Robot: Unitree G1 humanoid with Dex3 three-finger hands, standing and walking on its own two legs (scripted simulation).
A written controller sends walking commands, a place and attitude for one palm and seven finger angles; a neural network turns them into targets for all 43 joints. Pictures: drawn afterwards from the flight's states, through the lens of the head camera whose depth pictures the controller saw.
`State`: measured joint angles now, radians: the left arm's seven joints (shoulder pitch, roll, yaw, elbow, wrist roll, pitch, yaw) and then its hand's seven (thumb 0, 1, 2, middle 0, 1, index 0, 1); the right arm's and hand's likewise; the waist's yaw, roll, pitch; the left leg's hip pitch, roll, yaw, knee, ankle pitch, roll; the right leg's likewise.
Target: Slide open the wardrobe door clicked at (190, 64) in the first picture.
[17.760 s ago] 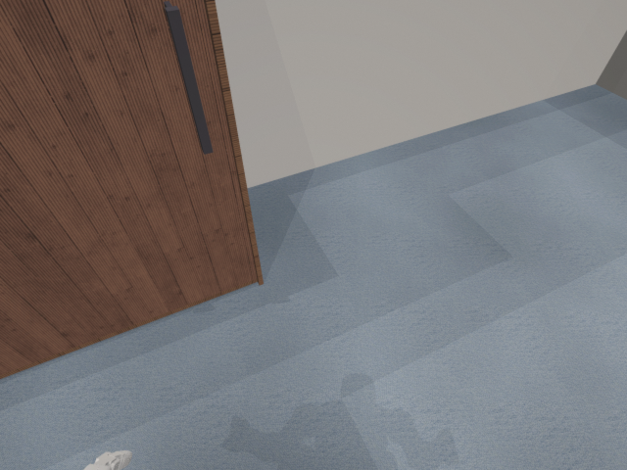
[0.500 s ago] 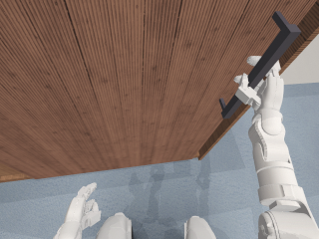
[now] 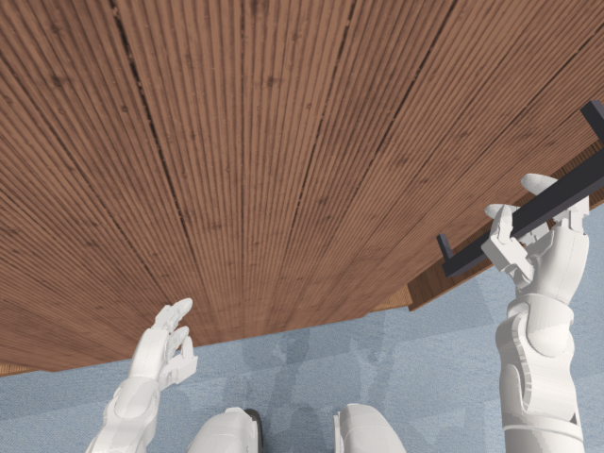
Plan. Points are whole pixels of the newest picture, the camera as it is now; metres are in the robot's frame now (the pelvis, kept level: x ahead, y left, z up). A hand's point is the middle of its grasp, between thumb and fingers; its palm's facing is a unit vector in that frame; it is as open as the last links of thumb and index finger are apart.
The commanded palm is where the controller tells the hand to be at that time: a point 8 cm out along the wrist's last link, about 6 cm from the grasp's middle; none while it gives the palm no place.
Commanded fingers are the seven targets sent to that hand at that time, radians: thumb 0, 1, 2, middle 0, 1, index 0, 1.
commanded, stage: step sideways, sliding the door along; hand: right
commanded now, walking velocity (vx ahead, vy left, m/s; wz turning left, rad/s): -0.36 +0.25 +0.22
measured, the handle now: (505, 211) +0.38 -0.25 +0.09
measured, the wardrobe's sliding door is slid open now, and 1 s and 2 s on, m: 0.19 0.62 0.68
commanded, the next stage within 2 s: stop walking and hold the door there in 1.40 s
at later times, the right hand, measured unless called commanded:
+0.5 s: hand (321, 267) +0.29 -0.01 +0.10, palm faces +0.24 +0.97 -0.05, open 6.3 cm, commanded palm +0.25 +0.01 +0.10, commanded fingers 0.00 -0.90 -0.90 0.45 1.40 0.45 1.40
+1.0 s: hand (94, 317) +0.24 +0.19 +0.10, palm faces -0.18 +0.98 -0.09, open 6.2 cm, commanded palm +0.23 +0.15 +0.10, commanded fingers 0.00 -0.90 -0.90 0.45 1.40 0.45 1.40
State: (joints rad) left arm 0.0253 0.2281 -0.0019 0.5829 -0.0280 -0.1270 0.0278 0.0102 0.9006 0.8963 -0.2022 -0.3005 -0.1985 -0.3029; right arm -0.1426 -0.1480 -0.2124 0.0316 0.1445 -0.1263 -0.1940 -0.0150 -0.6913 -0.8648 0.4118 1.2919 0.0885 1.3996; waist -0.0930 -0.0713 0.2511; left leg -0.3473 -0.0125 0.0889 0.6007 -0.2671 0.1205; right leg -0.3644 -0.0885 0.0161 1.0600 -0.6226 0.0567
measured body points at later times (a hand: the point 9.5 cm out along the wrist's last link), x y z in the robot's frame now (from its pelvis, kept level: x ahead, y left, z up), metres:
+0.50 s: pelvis +0.01 +0.13 -0.02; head +0.08 +0.15 +0.43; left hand +0.21 +0.32 -0.10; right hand +0.27 -0.06 +0.11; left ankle +0.07 +0.26 -0.74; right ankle +0.00 -0.10 -0.73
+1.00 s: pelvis -0.09 +0.24 +0.01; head -0.04 +0.24 +0.45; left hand +0.04 +0.48 -0.09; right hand +0.25 +0.14 +0.11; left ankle -0.09 +0.40 -0.69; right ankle -0.05 +0.06 -0.73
